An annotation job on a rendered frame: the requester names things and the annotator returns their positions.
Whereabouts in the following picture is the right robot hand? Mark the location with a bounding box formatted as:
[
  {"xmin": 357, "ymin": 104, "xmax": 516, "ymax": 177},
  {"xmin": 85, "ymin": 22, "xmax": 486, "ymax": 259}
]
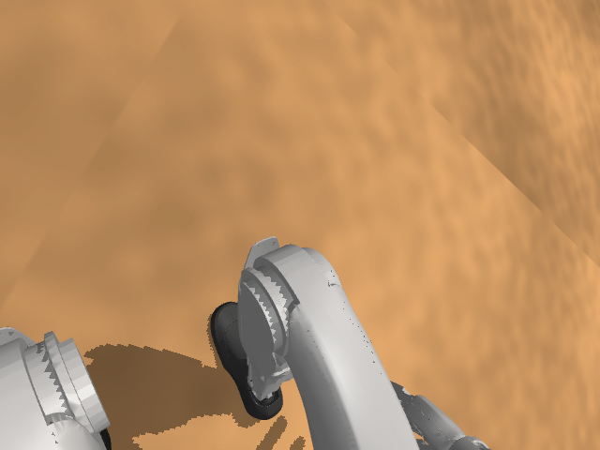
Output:
[{"xmin": 390, "ymin": 381, "xmax": 467, "ymax": 450}]

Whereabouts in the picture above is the right robot foot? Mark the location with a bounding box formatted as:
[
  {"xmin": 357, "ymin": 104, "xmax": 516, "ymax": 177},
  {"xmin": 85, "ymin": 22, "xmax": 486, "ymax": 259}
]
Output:
[{"xmin": 210, "ymin": 302, "xmax": 283, "ymax": 420}]

